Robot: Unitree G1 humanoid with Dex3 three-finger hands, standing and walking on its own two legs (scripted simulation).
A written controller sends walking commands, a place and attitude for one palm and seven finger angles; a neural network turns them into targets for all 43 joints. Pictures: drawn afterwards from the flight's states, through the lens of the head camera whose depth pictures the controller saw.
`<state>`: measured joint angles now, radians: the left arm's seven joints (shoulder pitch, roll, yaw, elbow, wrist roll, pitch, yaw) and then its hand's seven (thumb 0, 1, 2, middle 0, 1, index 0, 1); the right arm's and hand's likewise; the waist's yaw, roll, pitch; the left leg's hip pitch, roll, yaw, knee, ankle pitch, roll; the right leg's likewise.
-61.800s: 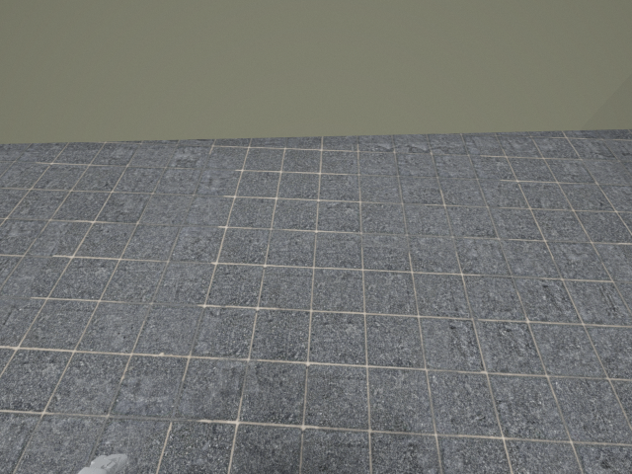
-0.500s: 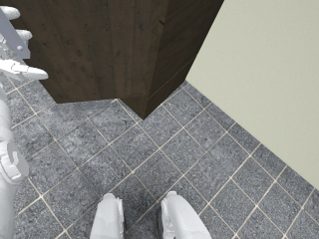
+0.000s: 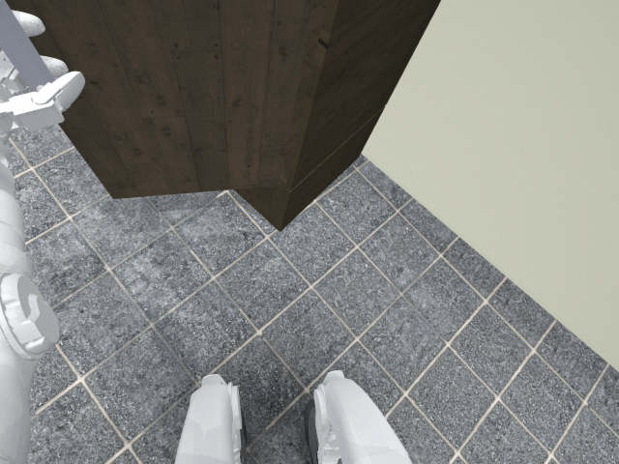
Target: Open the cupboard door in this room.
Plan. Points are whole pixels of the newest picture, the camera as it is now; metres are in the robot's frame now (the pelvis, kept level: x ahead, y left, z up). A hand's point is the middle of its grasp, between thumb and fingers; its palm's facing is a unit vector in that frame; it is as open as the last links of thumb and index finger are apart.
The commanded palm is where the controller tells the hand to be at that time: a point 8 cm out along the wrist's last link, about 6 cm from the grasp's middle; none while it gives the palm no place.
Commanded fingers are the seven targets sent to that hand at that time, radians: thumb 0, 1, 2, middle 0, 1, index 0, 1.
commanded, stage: close the thumb around the handle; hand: left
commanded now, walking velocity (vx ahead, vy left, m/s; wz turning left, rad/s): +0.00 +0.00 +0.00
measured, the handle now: (29, 47) +0.58 +0.28 +0.07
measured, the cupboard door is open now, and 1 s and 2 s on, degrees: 52 77 100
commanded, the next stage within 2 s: pull the door open along its arc in 0.24 s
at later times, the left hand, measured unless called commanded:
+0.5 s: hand (56, 92) +0.53 +0.25 +0.06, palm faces +0.10 -0.99 -0.01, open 5.5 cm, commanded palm +0.50 +0.27 +0.06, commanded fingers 0.00 0.90 0.90 -0.40 -1.35 -0.40 -1.35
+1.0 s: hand (113, 189) +0.41 +0.18 +0.06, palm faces +0.44 -0.90 +0.07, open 5.9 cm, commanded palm +0.35 +0.22 +0.06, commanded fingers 0.00 0.90 0.90 -0.40 -1.35 -0.40 -1.35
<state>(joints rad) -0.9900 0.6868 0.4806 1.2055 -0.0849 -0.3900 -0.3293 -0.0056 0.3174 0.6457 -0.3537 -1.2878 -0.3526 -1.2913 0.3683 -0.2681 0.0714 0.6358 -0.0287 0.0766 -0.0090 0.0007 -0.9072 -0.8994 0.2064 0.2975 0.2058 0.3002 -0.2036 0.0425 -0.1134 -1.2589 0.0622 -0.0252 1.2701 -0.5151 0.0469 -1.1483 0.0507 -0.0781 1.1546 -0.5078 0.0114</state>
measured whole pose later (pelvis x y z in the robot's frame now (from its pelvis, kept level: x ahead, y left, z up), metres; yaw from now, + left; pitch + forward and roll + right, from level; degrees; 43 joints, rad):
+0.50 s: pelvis +0.00 -0.01 +0.00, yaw +0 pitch +29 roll -6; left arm -0.95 0.66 0.49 1.18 -0.09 -0.38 -0.31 0.01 0.76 0.83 -0.36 -1.35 -0.37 -1.35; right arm 0.37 -0.27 0.07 0.63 -0.03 0.08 -0.01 0.00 -0.91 -0.90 0.21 0.30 0.21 0.30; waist -0.20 0.04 -0.11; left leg -1.24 0.07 -0.02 1.26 -0.52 0.04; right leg -1.14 0.06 -0.07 1.15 -0.51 0.00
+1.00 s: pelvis +0.02 -0.01 +0.03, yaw +2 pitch +22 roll -3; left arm -0.32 0.09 0.25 0.54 -0.10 -0.42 0.27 0.01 0.71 0.78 -0.34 -1.32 -0.36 -1.30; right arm 0.25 -0.22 0.00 0.56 -0.05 0.05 0.05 0.00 -0.91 -0.90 0.20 0.30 0.20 0.30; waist -0.06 0.02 -0.18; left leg -1.00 0.04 0.03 1.14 -0.51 0.03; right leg -0.94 0.03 -0.02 1.09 -0.53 0.00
